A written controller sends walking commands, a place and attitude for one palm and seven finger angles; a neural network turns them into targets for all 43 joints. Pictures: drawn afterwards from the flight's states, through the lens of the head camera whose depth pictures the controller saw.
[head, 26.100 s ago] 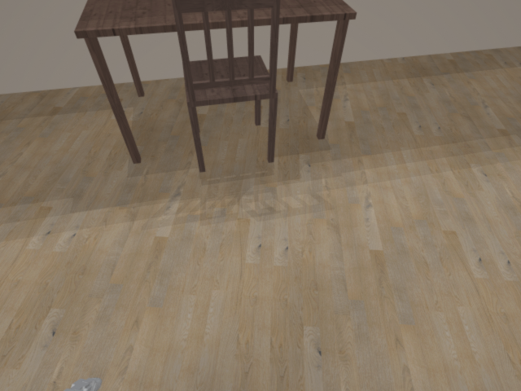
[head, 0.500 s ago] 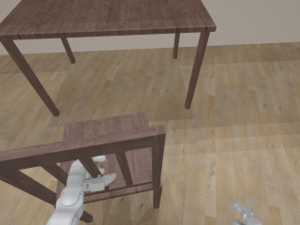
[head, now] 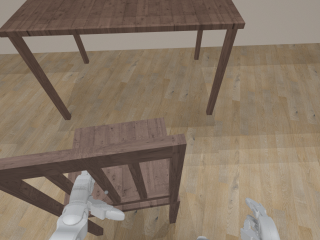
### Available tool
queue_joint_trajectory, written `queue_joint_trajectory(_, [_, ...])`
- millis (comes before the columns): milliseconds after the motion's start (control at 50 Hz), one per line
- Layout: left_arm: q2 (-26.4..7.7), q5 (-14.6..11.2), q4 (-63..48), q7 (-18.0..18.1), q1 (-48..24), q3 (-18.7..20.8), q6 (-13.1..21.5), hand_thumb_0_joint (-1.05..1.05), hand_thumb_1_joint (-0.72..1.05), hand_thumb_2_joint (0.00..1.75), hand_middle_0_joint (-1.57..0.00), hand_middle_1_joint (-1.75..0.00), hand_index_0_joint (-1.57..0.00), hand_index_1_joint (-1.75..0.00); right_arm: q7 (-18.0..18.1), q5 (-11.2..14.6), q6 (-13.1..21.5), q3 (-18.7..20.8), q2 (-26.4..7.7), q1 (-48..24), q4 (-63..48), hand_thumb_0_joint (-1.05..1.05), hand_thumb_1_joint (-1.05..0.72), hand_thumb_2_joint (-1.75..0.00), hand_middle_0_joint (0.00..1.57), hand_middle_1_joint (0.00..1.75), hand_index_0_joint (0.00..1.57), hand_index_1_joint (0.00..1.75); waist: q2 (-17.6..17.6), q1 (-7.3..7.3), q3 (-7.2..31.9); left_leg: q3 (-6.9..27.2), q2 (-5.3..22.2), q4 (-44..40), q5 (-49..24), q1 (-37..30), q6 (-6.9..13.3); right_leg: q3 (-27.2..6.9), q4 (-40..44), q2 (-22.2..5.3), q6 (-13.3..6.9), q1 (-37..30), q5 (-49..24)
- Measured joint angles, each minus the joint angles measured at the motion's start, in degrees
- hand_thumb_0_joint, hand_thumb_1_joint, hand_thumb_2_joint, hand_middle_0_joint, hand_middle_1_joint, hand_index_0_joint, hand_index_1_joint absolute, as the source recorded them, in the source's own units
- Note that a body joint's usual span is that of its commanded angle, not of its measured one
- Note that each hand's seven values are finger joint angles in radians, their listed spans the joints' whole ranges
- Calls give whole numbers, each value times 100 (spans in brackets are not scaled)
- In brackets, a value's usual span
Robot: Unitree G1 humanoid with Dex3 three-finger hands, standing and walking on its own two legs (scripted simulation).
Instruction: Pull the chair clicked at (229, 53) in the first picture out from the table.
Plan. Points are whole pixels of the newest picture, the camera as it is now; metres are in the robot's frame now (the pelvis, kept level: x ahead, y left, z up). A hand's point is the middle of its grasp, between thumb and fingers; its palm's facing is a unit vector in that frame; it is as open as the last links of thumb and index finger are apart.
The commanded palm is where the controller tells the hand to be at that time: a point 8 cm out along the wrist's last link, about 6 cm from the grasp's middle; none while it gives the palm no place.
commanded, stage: draw the fingers out of the gap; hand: left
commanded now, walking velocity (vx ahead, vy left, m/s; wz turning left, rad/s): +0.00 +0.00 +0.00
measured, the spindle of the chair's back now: (106, 186) +0.27 +0.16 -0.05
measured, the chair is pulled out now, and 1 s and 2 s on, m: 0.63 0.63 0.63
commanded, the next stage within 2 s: draw the hand back to the body in 0.84 s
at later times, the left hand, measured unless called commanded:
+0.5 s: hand (103, 216) +0.19 +0.15 -0.04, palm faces +0.05 -0.98 -0.20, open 17.5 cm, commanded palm +0.16 +0.21 -0.02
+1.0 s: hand out of the picture +0.11 +0.15 -0.04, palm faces +0.10 -0.98 -0.17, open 17.5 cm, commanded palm +0.08 +0.21 -0.01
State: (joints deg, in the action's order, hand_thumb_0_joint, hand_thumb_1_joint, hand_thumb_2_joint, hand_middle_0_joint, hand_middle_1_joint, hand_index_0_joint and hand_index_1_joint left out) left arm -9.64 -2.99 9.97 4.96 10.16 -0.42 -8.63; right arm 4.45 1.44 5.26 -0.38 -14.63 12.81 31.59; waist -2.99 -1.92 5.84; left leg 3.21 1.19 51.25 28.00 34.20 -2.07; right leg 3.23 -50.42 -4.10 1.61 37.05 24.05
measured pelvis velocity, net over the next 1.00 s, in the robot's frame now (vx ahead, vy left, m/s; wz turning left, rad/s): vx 0.00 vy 0.00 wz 0.01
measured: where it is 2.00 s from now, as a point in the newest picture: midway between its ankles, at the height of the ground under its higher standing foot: outside the picture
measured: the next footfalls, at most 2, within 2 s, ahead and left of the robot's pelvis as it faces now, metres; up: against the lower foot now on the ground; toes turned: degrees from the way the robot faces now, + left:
none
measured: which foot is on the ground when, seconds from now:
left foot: down 0.00-1.00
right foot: down 0.00-1.00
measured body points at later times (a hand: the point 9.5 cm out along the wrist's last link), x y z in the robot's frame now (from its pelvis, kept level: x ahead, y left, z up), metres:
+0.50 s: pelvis +0.00 +0.00 -0.01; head +0.05 -0.01 +0.44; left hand +0.19 +0.20 -0.03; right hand +0.16 -0.25 -0.09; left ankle -0.03 +0.14 -0.69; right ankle +0.01 -0.14 -0.69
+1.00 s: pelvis +0.00 +0.00 -0.03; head +0.03 +0.00 +0.42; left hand +0.10 +0.20 -0.02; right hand +0.19 -0.23 -0.09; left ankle -0.03 +0.14 -0.69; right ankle +0.01 -0.14 -0.69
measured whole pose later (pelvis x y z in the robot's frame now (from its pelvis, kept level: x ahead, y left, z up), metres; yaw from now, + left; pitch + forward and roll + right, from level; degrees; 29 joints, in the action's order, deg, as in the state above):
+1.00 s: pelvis +0.00 +0.00 -0.03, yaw +1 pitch +13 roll -2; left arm -9.6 -2.3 -16.3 3.6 46.7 -4.5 -5.3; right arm 6.8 2.2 4.0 1.5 -11.4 12.7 25.7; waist -2.9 -0.3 10.4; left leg 4.9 1.1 61.7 32.6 42.3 -2.0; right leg 4.4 -59.2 -4.3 1.7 43.9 28.1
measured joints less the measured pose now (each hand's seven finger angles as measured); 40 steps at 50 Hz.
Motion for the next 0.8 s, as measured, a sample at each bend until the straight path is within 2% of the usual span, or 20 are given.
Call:
queue_joint_trajectory(140, [-15,3,-104,-51,87,35,-107,-1,-54,20,-2,-4,-2,-4,13,-4,-80,-14,-13,26,-52,1,-91,-90,20,30,20,30,39,-28,47,16,6,102,46,110,-9,12,-94,4,-9,105,44])
queue_joint_trajectory(300, [-44,1,-812,-42,910,-54,-87,-1,-54,20,-3,-1,-1,-1,22,23,-144,50,43,165,-234,1,-91,-90,20,30,20,30,39,-87,123,-2,41,206,129,185,-15,-8,-181,37,-13,189,102])
queue_joint_trajectory(540, [-10,54,-1625,5,1947,-194,-21,-1,-54,20,-7,-3,0,0,99,37,-195,111,210,85,-297,1,-91,-90,20,30,20,30,43,-42,248,52,47,461,261,363,-20,34,-395,39,-19,333,224])
queue_joint_trajectory(800, [9,152,-2243,-10,2904,-354,80,-1,-54,20,-2,-1,-4,-2,163,52,-162,140,280,-35,-516,1,-91,-90,20,30,20,30,-1,82,356,126,7,793,387,605,-4,88,-667,-3,-2,516,341])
